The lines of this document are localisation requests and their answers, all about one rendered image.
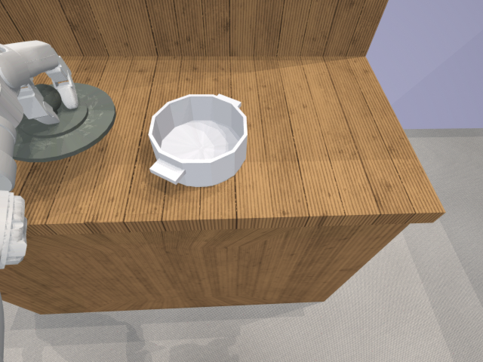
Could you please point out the left robot hand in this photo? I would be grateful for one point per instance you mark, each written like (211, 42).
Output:
(41, 57)

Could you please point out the pot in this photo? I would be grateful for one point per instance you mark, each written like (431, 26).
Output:
(199, 140)

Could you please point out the knob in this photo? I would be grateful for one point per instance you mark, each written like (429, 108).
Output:
(51, 95)

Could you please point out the lid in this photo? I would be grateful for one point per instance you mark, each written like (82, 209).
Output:
(79, 128)

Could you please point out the left robot upper arm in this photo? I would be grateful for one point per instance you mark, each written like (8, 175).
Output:
(13, 225)

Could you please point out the left robot forearm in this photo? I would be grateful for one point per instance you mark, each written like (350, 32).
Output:
(14, 74)

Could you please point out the table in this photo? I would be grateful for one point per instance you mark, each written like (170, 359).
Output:
(329, 179)

